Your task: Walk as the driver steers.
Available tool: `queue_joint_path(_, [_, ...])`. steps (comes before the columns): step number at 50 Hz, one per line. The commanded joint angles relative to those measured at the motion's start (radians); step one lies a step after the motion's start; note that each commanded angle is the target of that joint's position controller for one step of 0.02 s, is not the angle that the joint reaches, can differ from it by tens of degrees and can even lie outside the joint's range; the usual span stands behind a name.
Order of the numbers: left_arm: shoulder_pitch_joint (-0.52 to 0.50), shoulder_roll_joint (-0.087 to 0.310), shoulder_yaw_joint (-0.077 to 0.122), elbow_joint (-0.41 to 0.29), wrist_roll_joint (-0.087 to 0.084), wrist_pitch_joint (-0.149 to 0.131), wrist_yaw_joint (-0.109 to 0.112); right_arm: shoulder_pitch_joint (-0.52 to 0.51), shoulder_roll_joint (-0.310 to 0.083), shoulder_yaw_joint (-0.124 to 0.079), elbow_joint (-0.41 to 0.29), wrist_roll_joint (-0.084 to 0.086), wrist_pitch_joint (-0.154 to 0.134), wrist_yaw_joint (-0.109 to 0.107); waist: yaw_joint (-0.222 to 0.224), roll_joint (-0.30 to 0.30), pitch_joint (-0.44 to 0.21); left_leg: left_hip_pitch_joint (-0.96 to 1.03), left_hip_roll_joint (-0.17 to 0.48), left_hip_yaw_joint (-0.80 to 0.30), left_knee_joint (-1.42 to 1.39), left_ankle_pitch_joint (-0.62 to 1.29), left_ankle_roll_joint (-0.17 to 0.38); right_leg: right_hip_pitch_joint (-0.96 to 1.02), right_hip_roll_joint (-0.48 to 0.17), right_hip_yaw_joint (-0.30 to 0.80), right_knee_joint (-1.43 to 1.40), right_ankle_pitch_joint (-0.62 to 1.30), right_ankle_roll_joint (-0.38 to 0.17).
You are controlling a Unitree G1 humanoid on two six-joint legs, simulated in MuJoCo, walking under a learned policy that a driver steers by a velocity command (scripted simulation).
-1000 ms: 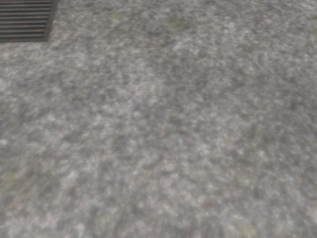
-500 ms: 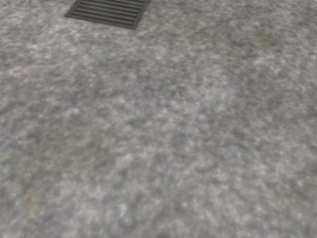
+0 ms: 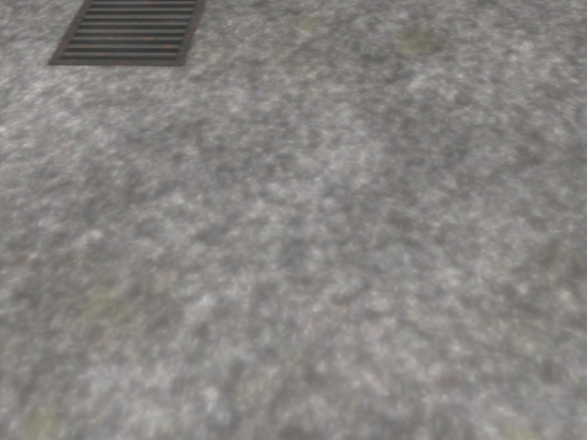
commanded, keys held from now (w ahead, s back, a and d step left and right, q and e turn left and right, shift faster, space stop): e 0.42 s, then no key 0.04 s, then w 0.40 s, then w+q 0.14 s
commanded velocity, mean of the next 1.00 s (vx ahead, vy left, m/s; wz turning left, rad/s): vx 0.16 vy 0.00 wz -0.33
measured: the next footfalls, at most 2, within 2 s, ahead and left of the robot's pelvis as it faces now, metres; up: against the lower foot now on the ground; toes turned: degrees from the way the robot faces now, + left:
left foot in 0.46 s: +0.10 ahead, +0.12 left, +0.00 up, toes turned -23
right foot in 0.88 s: +0.11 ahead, -0.16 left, +0.00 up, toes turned -21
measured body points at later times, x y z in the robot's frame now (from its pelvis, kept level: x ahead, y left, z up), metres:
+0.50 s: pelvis +0.02 +0.03 +0.00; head +0.05 +0.02 +0.45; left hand +0.25 +0.26 -0.09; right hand +0.08 -0.30 -0.09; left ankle +0.07 +0.14 -0.73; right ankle -0.02 -0.09 -0.72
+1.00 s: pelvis +0.12 -0.07 +0.01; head +0.13 -0.09 +0.46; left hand +0.33 +0.15 -0.08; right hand +0.08 -0.35 -0.12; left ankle +0.12 +0.10 -0.66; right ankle +0.08 -0.15 -0.73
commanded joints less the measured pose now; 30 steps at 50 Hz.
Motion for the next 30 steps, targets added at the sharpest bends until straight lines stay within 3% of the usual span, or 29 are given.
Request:
queue_joint_path(1, [0.018, 0.212, 0.049, -0.071, 0.013, -0.052, 0.001, -0.073, -0.100, -0.029, -0.098, 0.011, -0.021, 0.000, 0.006, -0.134, -0.120, -0.283, -0.020, -0.133, 0.364, -0.109, -0.019, 0.221, -0.327, 0.425, -0.257, 0.626, -0.254])
queue_joint_path(2, [-0.024, 0.194, 0.047, -0.078, -0.006, -0.053, 0.006, -0.045, -0.107, -0.035, -0.076, 0.011, -0.021, -0.004, -0.012, -0.100, -0.106, -0.296, -0.009, -0.135, 0.336, -0.034, -0.024, 0.222, -0.277, 0.374, -0.252, 0.564, -0.202])
queue_joint_path(3, [-0.043, 0.172, 0.039, -0.083, -0.020, -0.052, 0.014, -0.039, -0.120, -0.040, -0.069, 0.004, -0.021, -0.008, -0.017, -0.109, -0.104, -0.294, 0.002, -0.143, 0.314, 0.026, -0.034, 0.228, -0.257, 0.357, -0.253, 0.562, -0.179])
queue_joint_path(5, [-0.025, 0.159, 0.032, -0.088, -0.018, -0.043, 0.024, -0.018, -0.099, -0.038, -0.062, 0.008, -0.027, -0.004, -0.019, -0.132, -0.131, -0.247, -0.020, -0.132, 0.319, 0.098, -0.057, 0.222, -0.222, 0.329, -0.253, 0.602, -0.178])
queue_joint_path(9, [0.000, 0.178, 0.039, -0.092, -0.017, -0.028, 0.034, -0.036, -0.083, -0.033, -0.072, 0.014, -0.036, -0.006, 0.002, -0.145, -0.124, -0.247, -0.032, -0.135, 0.154, 0.137, -0.081, 0.250, -0.202, 0.351, -0.252, 0.523, -0.177])
queue_joint_path(14, [-0.026, 0.203, 0.046, -0.108, -0.013, -0.014, 0.036, -0.040, -0.088, -0.031, -0.077, 0.016, -0.050, 0.003, 0.014, -0.180, -0.102, -0.157, -0.047, -0.150, -0.022, 0.141, -0.088, 0.165, -0.184, 0.420, -0.244, 0.375, -0.177])
queue_joint_path(17, [-0.053, 0.207, 0.047, -0.119, -0.012, -0.006, 0.030, -0.024, -0.097, -0.032, -0.078, 0.020, -0.065, 0.013, 0.014, -0.194, -0.112, -0.086, -0.063, -0.155, -0.099, 0.127, -0.077, 0.133, -0.179, 0.474, -0.217, 0.409, -0.176])
queue_joint_path(20, [-0.085, 0.201, 0.045, -0.133, -0.019, 0.003, 0.028, 0.016, -0.106, -0.034, -0.074, 0.023, -0.081, 0.026, -0.002, -0.204, -0.134, -0.009, -0.076, -0.152, -0.219, 0.136, -0.059, 0.138, -0.169, 0.535, -0.169, 0.505, -0.160])
queue_joint_path(22, [-0.123, 0.184, 0.037, -0.145, -0.030, 0.012, 0.036, 0.094, -0.107, -0.037, -0.050, 0.023, -0.091, 0.036, -0.050, -0.197, -0.151, 0.112, -0.067, -0.128, -0.432, 0.314, -0.035, 0.118, -0.128, 0.531, -0.114, 0.465, -0.108])
queue_joint_path(23, [-0.091, 0.154, 0.027, -0.142, -0.025, 0.013, 0.041, 0.112, -0.137, -0.043, -0.045, 0.014, -0.092, 0.036, -0.041, -0.149, -0.167, 0.213, 0.012, -0.181, -0.495, 0.447, -0.004, 0.061, -0.083, 0.491, -0.058, 0.331, -0.057])
queue_joint_path(24, [-0.014, 0.085, 0.006, -0.130, 0.000, 0.010, 0.038, 0.103, -0.182, -0.043, -0.063, -0.003, -0.086, 0.031, 0.006, 0.083, -0.213, 0.329, 0.210, -0.396, -0.528, 0.555, 0.075, -0.052, 0.041, 0.340, 0.137, -0.063, 0.001])
queue_joint_path(25, [-0.016, 0.126, 0.020, -0.154, -0.013, 0.002, 0.041, 0.113, -0.215, -0.046, -0.054, -0.033, -0.084, 0.035, 0.014, 0.223, -0.152, 0.298, 0.331, -0.617, -0.554, 0.461, 0.252, -0.252, 0.138, 0.236, 0.295, -0.350, 0.038])
queue_joint_path(26, [-0.002, 0.187, 0.034, -0.141, -0.010, -0.007, 0.043, 0.098, -0.173, -0.035, -0.067, -0.018, -0.092, 0.038, 0.003, 0.154, -0.123, 0.269, 0.349, -0.642, -0.591, 0.201, 0.303, -0.308, 0.066, 0.246, 0.442, -0.303, 0.056])
queue_joint_path(27, [-0.019, 0.204, 0.043, -0.127, -0.016, -0.012, 0.038, 0.088, -0.128, -0.022, -0.067, -0.002, -0.098, 0.037, -0.005, 0.111, -0.083, 0.257, 0.285, -0.564, -0.615, -0.024, 0.264, -0.339, 0.038, 0.236, 0.479, -0.216, 0.060])
queue_joint_path(28, [-0.015, 0.170, 0.037, -0.111, -0.010, -0.013, 0.036, 0.083, -0.120, -0.016, -0.062, 0.012, -0.101, 0.033, -0.004, 0.117, -0.057, 0.269, 0.230, -0.513, -0.633, -0.112, 0.221, -0.369, 0.030, 0.219, 0.479, -0.157, 0.077])
queue_joint_path(29, [-0.027, 0.154, 0.032, -0.109, -0.007, -0.018, 0.033, 0.099, -0.108, -0.010, -0.053, 0.021, -0.105, 0.028, -0.021, 0.125, -0.034, 0.284, 0.217, -0.488, -0.650, -0.104, 0.210, -0.395, 0.018, 0.213, 0.469, -0.105, 0.092])
queue_joint_path(30, [-0.042, 0.135, 0.026, -0.108, -0.009, -0.028, 0.025, 0.127, -0.111, -0.008, -0.043, 0.020, -0.107, 0.023, -0.036, 0.119, -0.026, 0.286, 0.198, -0.448, -0.661, -0.068, 0.206, -0.393, 0.012, 0.185, 0.457, -0.063, 0.099])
